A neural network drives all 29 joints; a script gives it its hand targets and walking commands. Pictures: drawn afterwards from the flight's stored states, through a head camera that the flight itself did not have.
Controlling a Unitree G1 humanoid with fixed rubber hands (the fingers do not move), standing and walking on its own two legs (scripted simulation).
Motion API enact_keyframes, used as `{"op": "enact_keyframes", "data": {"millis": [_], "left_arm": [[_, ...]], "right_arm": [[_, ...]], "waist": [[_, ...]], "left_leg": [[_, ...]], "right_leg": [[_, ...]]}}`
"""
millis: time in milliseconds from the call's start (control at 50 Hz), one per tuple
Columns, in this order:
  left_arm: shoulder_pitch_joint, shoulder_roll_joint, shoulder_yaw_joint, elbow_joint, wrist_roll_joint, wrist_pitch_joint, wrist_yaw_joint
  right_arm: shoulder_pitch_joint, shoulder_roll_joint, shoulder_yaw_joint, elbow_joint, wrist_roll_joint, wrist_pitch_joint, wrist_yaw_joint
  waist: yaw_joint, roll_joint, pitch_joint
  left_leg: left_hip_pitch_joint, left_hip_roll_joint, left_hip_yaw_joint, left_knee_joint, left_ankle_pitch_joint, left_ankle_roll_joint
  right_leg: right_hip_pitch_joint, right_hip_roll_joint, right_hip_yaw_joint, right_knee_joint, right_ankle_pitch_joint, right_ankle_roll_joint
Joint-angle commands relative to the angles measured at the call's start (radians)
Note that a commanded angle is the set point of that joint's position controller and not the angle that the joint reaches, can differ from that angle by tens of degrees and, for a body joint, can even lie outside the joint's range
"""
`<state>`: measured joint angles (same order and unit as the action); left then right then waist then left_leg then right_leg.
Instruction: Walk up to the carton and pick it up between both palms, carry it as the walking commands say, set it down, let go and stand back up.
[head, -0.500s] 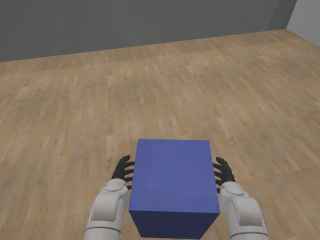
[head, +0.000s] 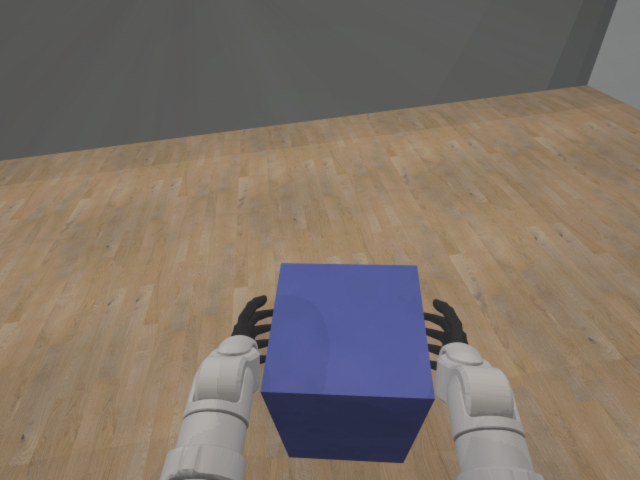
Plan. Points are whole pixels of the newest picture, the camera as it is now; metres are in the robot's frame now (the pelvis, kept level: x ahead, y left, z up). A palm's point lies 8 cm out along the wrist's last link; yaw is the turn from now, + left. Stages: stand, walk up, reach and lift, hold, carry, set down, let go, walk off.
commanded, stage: hold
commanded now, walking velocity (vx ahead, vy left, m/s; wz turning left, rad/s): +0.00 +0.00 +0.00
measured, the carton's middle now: (346, 370) +0.30 +0.00 -0.03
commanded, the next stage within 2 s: set down in 0.08 s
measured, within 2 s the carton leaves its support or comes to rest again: neither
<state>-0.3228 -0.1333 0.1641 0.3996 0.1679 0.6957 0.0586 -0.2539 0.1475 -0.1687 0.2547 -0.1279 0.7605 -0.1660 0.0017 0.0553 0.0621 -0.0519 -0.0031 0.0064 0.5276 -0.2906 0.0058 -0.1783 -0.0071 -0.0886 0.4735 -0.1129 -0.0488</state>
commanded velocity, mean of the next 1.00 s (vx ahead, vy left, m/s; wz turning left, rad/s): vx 0.00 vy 0.00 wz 0.00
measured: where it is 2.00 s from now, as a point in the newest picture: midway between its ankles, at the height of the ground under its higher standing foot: outside the picture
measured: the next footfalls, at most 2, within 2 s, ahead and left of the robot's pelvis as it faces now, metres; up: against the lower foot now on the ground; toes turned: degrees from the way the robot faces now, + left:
none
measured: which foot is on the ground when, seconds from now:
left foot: down 0.00-1.00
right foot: down 0.00-1.00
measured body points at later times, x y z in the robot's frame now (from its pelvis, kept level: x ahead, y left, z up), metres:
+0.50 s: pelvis +0.01 +0.00 +0.00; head +0.00 -0.02 +0.45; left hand +0.33 +0.14 +0.00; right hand +0.33 -0.14 +0.00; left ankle +0.01 +0.12 -0.73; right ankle +0.11 -0.09 -0.73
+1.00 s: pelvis +0.00 +0.00 -0.03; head +0.13 -0.02 +0.40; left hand +0.36 +0.13 -0.09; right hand +0.34 -0.14 -0.10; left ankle +0.01 +0.12 -0.73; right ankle +0.11 -0.09 -0.73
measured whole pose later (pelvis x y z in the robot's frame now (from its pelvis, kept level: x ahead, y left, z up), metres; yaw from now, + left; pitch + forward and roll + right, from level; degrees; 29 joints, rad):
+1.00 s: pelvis +0.00 +0.00 -0.03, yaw +1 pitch +12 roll +0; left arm -0.52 -0.14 0.30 0.69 0.28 0.20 0.04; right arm -0.42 0.16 -0.32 0.55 -0.22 0.21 -0.12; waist -0.02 0.04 0.08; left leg -0.67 -0.02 -0.02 0.84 -0.38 0.01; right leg -0.78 0.00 -0.07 0.73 -0.16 -0.05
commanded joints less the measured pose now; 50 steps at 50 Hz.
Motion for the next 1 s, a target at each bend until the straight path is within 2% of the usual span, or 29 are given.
{"op": "enact_keyframes", "data": {"millis": [0, 20, 40, 60, 80, 120, 140, 160, 180, 200, 260, 280, 360, 400, 480, 500, 520, 540, 560, 580, 620, 700, 760, 820, 840, 860, 940, 960, 980], "left_arm": [[-0.759, -0.875, -0.387, -0.069, -0.178, -0.100, -0.265], [-0.767, -0.875, -0.358, -0.044, -0.174, -0.091, -0.269], [-0.799, -0.884, -0.398, -0.081, -0.188, -0.102, -0.277], [-0.743, -0.897, -0.374, -0.029, -0.179, -0.090, -0.280], [-0.699, -0.951, -0.401, 0.053, -0.136, -0.092, -0.302], [-0.689, -0.996, -0.410, 0.061, -0.141, -0.112, -0.318], [-0.672, -0.978, -0.352, 0.077, -0.114, -0.120, -0.322], [-0.659, -0.951, -0.281, 0.163, -0.074, -0.124, -0.324], [-0.740, -0.942, -0.279, 0.178, -0.057, -0.131, -0.321], [-0.657, -0.963, -0.227, 0.259, -0.037, -0.140, -0.319], [-0.715, -0.994, -0.273, 0.221, -0.060, -0.186, -0.325], [-0.850, -0.999, -0.323, 0.058, -0.092, -0.234, -0.327], [-0.772, -1.008, -0.253, 0.246, -0.061, -0.270, -0.342], [-0.732, -0.984, -0.217, 0.262, -0.018, -0.294, -0.331], [-0.770, -1.028, -0.283, 0.180, -0.054, -0.332, -0.318], [-0.705, -1.008, -0.258, 0.211, -0.027, -0.326, -0.304], [-0.722, -0.994, -0.251, 0.226, -0.029, -0.328, -0.309], [-0.718, -1.012, -0.249, 0.252, -0.010, -0.336, -0.301], [-0.680, -0.998, -0.216, 0.267, 0.010, -0.348, -0.295], [-0.644, -1.010, -0.228, 0.313, 0.006, -0.342, -0.287], [-0.683, -0.993, -0.227, 0.297, -0.001, -0.372, -0.286], [-0.672, -1.032, -0.283, 0.261, -0.004, -0.443, -0.258], [-0.731, -1.030, -0.333, 0.215, -0.040, -0.486, -0.260], [-0.677, -1.012, -0.323, 0.247, -0.021, -0.541, -0.234], [-0.650, -1.038, -0.323, 0.324, -0.026, -0.557, -0.230], [-0.721, -0.961, -0.326, 0.213, -0.015, -0.577, -0.216], [-0.781, -0.936, -0.369, 0.272, -0.048, -0.624, -0.204], [-0.762, -0.903, -0.332, 0.261, -0.010, -0.623, -0.189], [-0.786, -0.910, -0.366, 0.229, -0.027, -0.621, -0.181]], "right_arm": [[-0.732, 0.942, 0.424, -0.063, 0.118, -0.062, 0.245], [-0.714, 0.953, 0.416, -0.006, 0.113, -0.047, 0.252], [-0.642, 0.992, 0.402, 0.033, 0.102, -0.036, 0.244], [-0.702, 0.973, 0.413, -0.024, 0.116, -0.053, 0.246], [-0.595, 1.057, 0.403, 0.079, 0.080, -0.033, 0.252], [-0.652, 1.067, 0.431, 0.021, 0.118, -0.073, 0.274], [-0.707, 1.062, 0.439, 0.032, 0.112, -0.078, 0.280], [-0.695, 1.011, 0.374, 0.113, 0.077, -0.078, 0.288], [-0.698, 1.002, 0.314, 0.183, 0.067, -0.082, 0.293], [-0.725, 0.978, 0.315, 0.187, 0.060, -0.098, 0.300], [-0.676, 1.031, 0.301, 0.228, 0.055, -0.143, 0.298], [-0.713, 1.051, 0.306, 0.207, 0.049, -0.165, 0.309], [-0.763, 1.064, 0.308, 0.226, 0.045, -0.232, 0.302], [-0.799, 1.064, 0.324, 0.215, 0.042, -0.259, 0.301], [-0.680, 1.007, 0.268, 0.275, -0.029, -0.308, 0.291], [-0.632, 1.045, 0.299, 0.303, -0.003, -0.316, 0.290], [-0.633, 1.007, 0.244, 0.341, -0.046, -0.316, 0.287], [-0.620, 0.992, 0.248, 0.344, -0.038, -0.330, 0.287], [-0.678, 0.974, 0.253, 0.325, -0.038, -0.352, 0.291], [-0.625, 0.940, 0.226, 0.320, -0.052, -0.360, 0.286], [-0.717, 0.908, 0.237, 0.273, -0.055, -0.396, 0.278], [-0.663, 0.927, 0.247, 0.286, -0.050, -0.475, 0.281], [-0.614, 0.894, 0.226, 0.346, -0.081, -0.519, 0.269], [-0.729, 0.892, 0.340, 0.224, -0.050, -0.581, 0.266], [-0.771, 0.862, 0.362, 0.169, -0.035, -0.614, 0.259], [-0.745, 0.882, 0.348, 0.269, -0.029, -0.607, 0.260], [-0.795, 0.860, 0.383, 0.215, -0.030, -0.656, 0.227], [-0.750, 0.854, 0.352, 0.323, -0.041, -0.642, 0.233], [-0.739, 0.830, 0.352, 0.303, -0.041, -0.644, 0.224]], "waist": [[-0.018, -0.069, -0.194], [-0.008, -0.087, -0.214], [-0.055, -0.119, -0.227], [-0.023, -0.069, -0.236], [-0.146, -0.198, -0.246], [-0.099, -0.068, -0.287], [-0.047, -0.098, -0.259], [-0.064, -0.099, -0.218], [-0.092, -0.002, -0.156], [-0.064, -0.057, -0.165], [-0.085, -0.018, -0.150], [-0.116, -0.092, -0.221], [-0.064, -0.045, -0.315], [-0.039, -0.104, -0.329], [-0.136, -0.055, -0.361], [-0.101, -0.010, -0.408], [-0.149, -0.059, -0.350], [-0.141, -0.010, -0.347], [-0.098, -0.001, -0.362], [-0.156, -0.011, -0.310], [-0.138, -0.052, -0.336], [-0.141, 0.018, -0.478], [-0.198, 0.037, -0.592], [-0.115, -0.012, -0.639], [-0.124, -0.020, -0.689], [-0.094, 0.016, -0.678], [-0.126, -0.029, -0.734], [-0.076, -0.006, -0.750], [-0.105, 0.027, -0.739]], "left_leg": [[-0.360, -0.029, -0.094, -0.135, -0.143, 0.104], [-0.367, -0.040, -0.086, -0.141, -0.153, 0.099], [-0.326, -0.041, -0.100, -0.123, -0.103, 0.099], [-0.327, -0.045, -0.086, -0.141, -0.102, 0.095], [-0.326, -0.052, -0.149, -0.148, -0.153, 0.105], [-0.317, -0.057, -0.148, -0.151, -0.124, 0.094], [-0.367, -0.055, -0.145, -0.146, -0.161, 0.094], [-0.346, -0.053, -0.148, -0.155, -0.174, 0.091], [-0.403, -0.041, -0.158, -0.169, -0.228, 0.086], [-0.427, -0.035, -0.162, -0.172, -0.240, 0.091], [-0.435, -0.049, -0.146, -0.126, -0.165, 0.078], [-0.406, -0.056, -0.140, -0.112, -0.128, 0.075], [-0.455, -0.072, -0.115, -0.067, -0.094, 0.066], [-0.444, -0.069, -0.127, -0.044, -0.082, 0.075], [-0.470, -0.068, -0.154, -0.032, -0.026, 0.058], [-0.444, -0.071, -0.146, -0.025, 0.003, 0.058], [-0.454, -0.070, -0.158, -0.037, -0.052, 0.061], [-0.468, -0.062, -0.156, -0.026, -0.036, 0.054], [-0.494, -0.068, -0.165, -0.023, -0.033, 0.056], [-0.512, -0.064, -0.160, -0.033, -0.009, 0.053], [-0.556, -0.078, -0.155, -0.006, -0.026, 0.056], [-0.566, -0.083, -0.167, 0.049, 0.122, 0.036], [-0.603, -0.093, -0.166, 0.099, 0.121, 0.017], [-0.675, -0.095, -0.163, 0.146, 0.168, 0.023], [-0.671, -0.099, -0.163, 0.158, 0.134, 0.026], [-0.701, -0.095, -0.170, 0.171, 0.146, 0.025], [-0.805, -0.113, -0.142, 0.241, 0.039, 0.036], [-0.789, -0.118, -0.132, 0.234, 0.030, 0.030], [-0.816, -0.118, -0.127, 0.256, 0.014, 0.025]], "right_leg": [[0.368, 0.013, 0.241, -0.074, -0.218, 0.040], [0.411, 0.016, 0.246, -0.083, -0.231, 0.047], [0.390, 0.006, 0.248, -0.089, -0.182, 0.052], [0.400, 0.014, 0.237, -0.086, -0.160, 0.045], [0.401, 0.041, 0.233, -0.095, -0.250, 0.054], [0.389, 0.038, 0.236, -0.071, -0.167, 0.046], [0.422, 0.030, 0.252, -0.085, -0.252, 0.048], [0.359, 0.025, 0.247, -0.091, -0.276, 0.055], [0.343, 0.027, 0.239, -0.061, -0.278, 0.055], [0.356, 0.037, 0.231, -0.053, -0.293, 0.053], [0.339, 0.034, 0.231, -0.031, -0.192, 0.039], [0.325, 0.045, 0.227, -0.035, -0.193, 0.046], [0.337, 0.022, 0.257, -0.016, -0.152, 0.036], [0.301, 0.022, 0.257, 0.007, -0.163, 0.052], [0.214, 0.040, 0.224, 0.060, 0.000, 0.028], [0.258, 0.024, 0.254, 0.062, 0.035, 0.031], [0.177, 0.039, 0.217, 0.066, -0.016, 0.030], [0.173, 0.038, 0.222, 0.078, 0.007, 0.023], [0.152, 0.038, 0.226, 0.088, -0.005, 0.021], [0.159, 0.047, 0.207, 0.097, 0.061, 0.016], [0.128, 0.052, 0.209, 0.112, 0.031, 0.024], [0.088, 0.056, 0.211, 0.176, 0.207, 0.000], [0.036, 0.069, 0.205, 0.213, 0.214, 0.001], [0.028, 0.070, 0.204, 0.278, 0.269, 0.002], [0.014, 0.073, 0.198, 0.288, 0.224, 0.003], [-0.024, 0.070, 0.209, 0.304, 0.233, 0.007], [-0.057, 0.080, 0.212, 0.358, 0.158, 0.011], [-0.118, 0.100, 0.189, 0.359, 0.103, 0.009], [-0.094, 0.092, 0.201, 0.370, 0.108, 0.004]]}}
